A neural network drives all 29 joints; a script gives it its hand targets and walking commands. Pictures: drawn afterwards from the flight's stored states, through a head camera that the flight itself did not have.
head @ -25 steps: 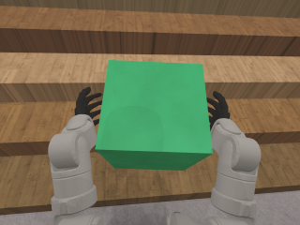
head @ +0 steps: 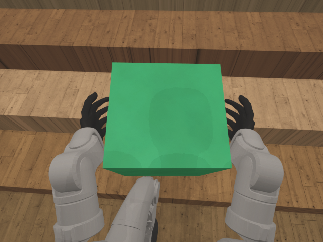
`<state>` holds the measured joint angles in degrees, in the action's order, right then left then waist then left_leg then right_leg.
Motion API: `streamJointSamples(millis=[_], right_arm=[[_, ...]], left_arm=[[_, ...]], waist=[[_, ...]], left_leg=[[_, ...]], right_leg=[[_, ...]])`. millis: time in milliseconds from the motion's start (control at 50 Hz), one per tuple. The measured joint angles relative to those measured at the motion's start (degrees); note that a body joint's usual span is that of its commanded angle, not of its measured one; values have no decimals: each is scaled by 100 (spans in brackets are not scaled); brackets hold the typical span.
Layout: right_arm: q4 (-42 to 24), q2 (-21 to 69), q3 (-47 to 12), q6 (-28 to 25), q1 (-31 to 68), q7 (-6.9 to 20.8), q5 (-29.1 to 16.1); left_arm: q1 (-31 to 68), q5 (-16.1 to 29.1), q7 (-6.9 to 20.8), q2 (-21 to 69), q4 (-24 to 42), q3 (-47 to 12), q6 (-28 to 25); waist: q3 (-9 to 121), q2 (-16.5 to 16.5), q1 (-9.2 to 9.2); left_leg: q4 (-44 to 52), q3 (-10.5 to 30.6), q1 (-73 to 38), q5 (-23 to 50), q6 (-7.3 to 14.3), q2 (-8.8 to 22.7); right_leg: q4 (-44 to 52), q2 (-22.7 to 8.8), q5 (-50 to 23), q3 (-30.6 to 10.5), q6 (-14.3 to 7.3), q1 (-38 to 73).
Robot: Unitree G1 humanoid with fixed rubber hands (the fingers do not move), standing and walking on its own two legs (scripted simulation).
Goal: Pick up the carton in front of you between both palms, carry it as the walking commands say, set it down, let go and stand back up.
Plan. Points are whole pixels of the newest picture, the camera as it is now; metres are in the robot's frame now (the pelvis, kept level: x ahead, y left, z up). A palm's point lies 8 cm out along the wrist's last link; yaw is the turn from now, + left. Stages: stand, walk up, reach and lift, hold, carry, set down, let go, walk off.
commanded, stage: carry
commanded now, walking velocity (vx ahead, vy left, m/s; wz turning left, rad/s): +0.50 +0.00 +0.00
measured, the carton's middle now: (164, 130) +0.37 +0.05 +0.04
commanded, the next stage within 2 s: none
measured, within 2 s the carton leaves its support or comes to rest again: neither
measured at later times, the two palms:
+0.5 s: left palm out of the picture +0.69 +0.17 +0.36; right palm out of the picture +0.73 -0.13 +0.38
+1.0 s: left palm out of the picture +0.89 +0.18 +0.45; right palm out of the picture +0.87 -0.12 +0.46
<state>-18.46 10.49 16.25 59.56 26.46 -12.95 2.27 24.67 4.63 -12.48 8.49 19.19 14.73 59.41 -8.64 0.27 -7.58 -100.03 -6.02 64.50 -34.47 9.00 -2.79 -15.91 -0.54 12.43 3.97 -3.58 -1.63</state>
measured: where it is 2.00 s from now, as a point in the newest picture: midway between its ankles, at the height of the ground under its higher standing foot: (164, 101)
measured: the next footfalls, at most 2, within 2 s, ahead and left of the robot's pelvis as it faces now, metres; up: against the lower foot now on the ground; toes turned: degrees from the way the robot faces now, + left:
left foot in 0.04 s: +0.18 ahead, +0.08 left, +0.16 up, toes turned +0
right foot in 0.40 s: +0.49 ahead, -0.09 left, +0.32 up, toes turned -6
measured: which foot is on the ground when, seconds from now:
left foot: up 0.00-0.02, down 0.04-0.40, up 0.42-0.66, down 0.68-1.00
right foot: down 0.00-0.06, up 0.08-0.38, down 0.40-0.78, up 0.80-1.00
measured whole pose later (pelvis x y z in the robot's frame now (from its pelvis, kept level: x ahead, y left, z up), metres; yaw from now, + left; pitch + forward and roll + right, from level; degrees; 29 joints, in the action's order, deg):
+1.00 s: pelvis +0.53 +0.05 +0.33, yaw +4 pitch +5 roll -4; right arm -3.6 7.1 21.2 68.1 36.7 -11.0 1.3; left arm 38.8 -5.9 -13.2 11.6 4.1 24.6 66.7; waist 0.0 -0.2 8.8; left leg -15.9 -0.4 4.2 -16.3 5.3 -1.3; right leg -114.9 4.8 35.6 2.9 -5.8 -62.9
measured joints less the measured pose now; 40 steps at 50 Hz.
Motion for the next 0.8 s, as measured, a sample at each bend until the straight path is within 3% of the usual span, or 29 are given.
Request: streamJointSamples(millis=[40, 60, 80, 100, 120, 160, 220, 280, 320, 340, 360, 400, 420, 460, 500, 520, 560, 620, 680, 720, 780, 800], right_arm=[[32, 77, -148, -59, 4, -14, -39], [99, 82, -247, -83, 15, 12, -12], [135, 67, -307, -79, 68, 51, 6], [117, 16, -356, -52, 122, 90, -26], [110, -62, -387, -27, 135, 154, -83], [157, -239, -481, 90, 123, 185, -297], [570, -335, -429, 198, 302, 124, -439], [893, -526, -338, 241, 649, 114, -600], [1053, -707, -302, 296, 933, 91, -706], [1116, -779, -271, 328, 1061, 86, -752], [1192, -810, -204, 366, 1165, 91, -773], [1247, -814, -91, 471, 1194, 102, -738], [1230, -848, -21, 530, 1186, 145, -680], [1202, -847, 181, 627, 1213, 226, -537], [1073, -609, 389, 737, 1114, 228, -327], [980, -433, 516, 758, 1035, 218, -164], [800, -172, 680, 762, 942, 175, 146], [574, -87, 706, 798, 1027, 141, 297], [559, -224, 645, 850, 1188, 70, 398], [754, -283, 627, 891, 1254, 27, 470], [1166, -322, 685, 1086, 1455, 70, 576], [1333, -326, 711, 1113, 1574, 86, 621]], left_arm=[[-143, 37, 68, -47, 159, 93, -51], [-218, 9, 119, -75, 199, 128, -70], [-206, -62, 158, -117, 205, 135, -83], [-136, -127, 188, -141, 183, 148, -94], [-65, -134, 201, -140, 154, 152, -82], [-21, -390, 221, -24, 56, 222, -70], [-29, -788, 206, 239, 0, 419, 31], [240, -1059, 168, 318, -114, 482, 98], [473, -1213, 100, 291, -228, 451, 118], [598, -1207, 50, 264, -280, 434, 156], [711, -1205, 6, 223, -349, 402, 222], [866, -1107, -56, 110, -544, 310, 389], [966, -1097, -51, 99, -686, 246, 425], [1131, -1022, -45, 65, -921, 136, 485], [941, -678, -8, -10, -825, 63, 630], [864, -510, -47, -35, -768, 68, 708], [881, -359, -129, -111, -752, 73, 819], [1174, -174, -268, -273, -780, -24, 885], [1594, -136, -274, -350, -1008, 42, 927], [1737, -204, -250, -351, -1261, 120, 957], [1791, -381, -190, -323, -1551, 250, 1104], [1856, -484, -127, -313, -1649, 331, 1126]], waist=[[-14, -69, 414], [-14, -37, 711], [-88, 60, 1041], [-149, 69, 1313], [-194, 37, 1518], [-222, -31, 1845], [-47, -223, 2212], [209, -420, 2364], [458, -472, 2291], [547, -444, 2158], [650, -410, 1987], [852, -223, 1482], [848, -224, 1181], [747, -203, 616], [694, -197, 164], [690, -134, -2], [609, 43, -239], [466, 176, -381], [628, 200, -312], [885, 346, -233], [1253, 149, 97], [1336, 59, 273]], left_leg=[[1803, -185, -445, 637, 8, -54], [2393, -219, -1060, 269, 82, -189], [2820, -290, -1487, 129, 167, -366], [3106, -338, -1764, 252, 366, -463], [3500, -342, -2089, 794, 542, -498], [4283, -201, -2901, 1124, 333, -577], [5784, 60, -4142, 1117, -75, -522], [7058, 405, -5117, 1443, -172, -295], [7731, 567, -5673, 1472, -217, -116], [8086, 576, -5974, 1810, -272, -14], [8266, 552, -6182, 2283, -222, 85], [7739, 432, -6188, 2453, -157, 201], [6676, 520, -5748, 2625, -255, 331], [3089, 1149, -4268, 2417, -556, 106], [584, 1391, -3232, 2647, -519, -148], [-70, 1351, -2886, 2583, -450, -187], [-499, 1182, -2324, 2136, -357, -153], [428, 696, -1787, 1750, -335, 109], [1975, 328, -1749, 1737, -233, 329], [2783, 51, -2454, 1542, -197, 237], [6765, 28, -4553, 3153, -459, 115], [7684, 49, -5152, 2971, -477, 63]], right_leg=[[-185, -45, -87, 66, -50, 165], [-902, -153, -374, 75, -15, -127], [-2342, -286, -684, -95, 92, -667], [-4286, -127, -374, -551, 201, -1373], [-6123, 176, -58, -926, 173, -1995], [-8452, 597, 199, -1187, -23, -2844], [-9755, 699, 974, -957, -181, -4121], [-9652, 437, 1552, -371, -357, -5471], [-9122, 168, 1766, -71, -405, -6172], [-8386, 67, 1789, 76, -424, -6276], [-7468, 22, 1637, 243, -430, -6183], [-5631, 111, 1001, 519, -386, -5473], [-5371, 180, 914, 667, -418, -5175], [-4935, 274, 788, 846, -516, -4666], [-4190, 429, 739, 875, -513, -3964], [-3804, 457, 706, 848, -484, -3632], [-3037, 419, 561, 746, -436, -2976], [-1933, 230, 244, 594, -251, -2157], [-1212, 44, -35, 526, -151, -1695], [-966, -136, -192, 364, -73, -1594], [-1630, -197, -730, 253, -144, -1771], [-2359, -187, -405, 189, -106, -1992]])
